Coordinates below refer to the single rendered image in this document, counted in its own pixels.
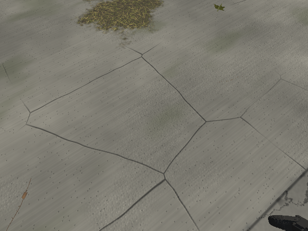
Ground right robot hand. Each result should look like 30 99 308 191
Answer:
268 215 308 231

